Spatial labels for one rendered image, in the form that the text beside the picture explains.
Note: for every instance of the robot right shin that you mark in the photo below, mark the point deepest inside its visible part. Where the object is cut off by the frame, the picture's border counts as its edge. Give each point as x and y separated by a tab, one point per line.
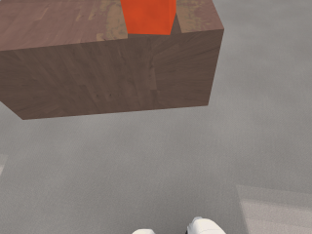
197	217

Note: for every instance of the right robot thigh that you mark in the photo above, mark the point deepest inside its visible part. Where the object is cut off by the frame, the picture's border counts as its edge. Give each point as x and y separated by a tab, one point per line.
204	226

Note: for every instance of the carton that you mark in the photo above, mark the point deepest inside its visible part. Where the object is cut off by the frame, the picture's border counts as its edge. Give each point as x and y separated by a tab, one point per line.
149	16

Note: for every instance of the pedestal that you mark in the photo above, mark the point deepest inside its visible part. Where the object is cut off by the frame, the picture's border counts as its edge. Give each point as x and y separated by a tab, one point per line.
62	58

